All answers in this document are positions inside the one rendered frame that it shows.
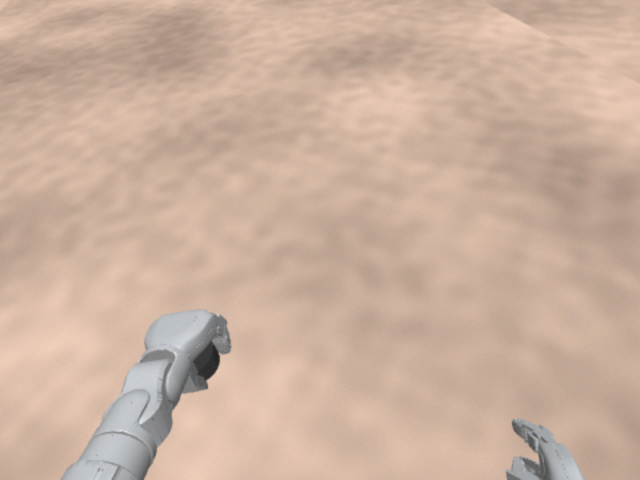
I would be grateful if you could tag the left robot arm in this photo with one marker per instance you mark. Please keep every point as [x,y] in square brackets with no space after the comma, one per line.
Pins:
[125,444]

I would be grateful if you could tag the tin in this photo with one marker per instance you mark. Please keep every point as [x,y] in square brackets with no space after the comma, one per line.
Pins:
[207,361]

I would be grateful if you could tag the right robot hand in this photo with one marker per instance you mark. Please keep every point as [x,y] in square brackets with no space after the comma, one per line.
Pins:
[556,461]

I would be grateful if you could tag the left robot hand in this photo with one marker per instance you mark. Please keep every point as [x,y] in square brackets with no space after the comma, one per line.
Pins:
[191,332]

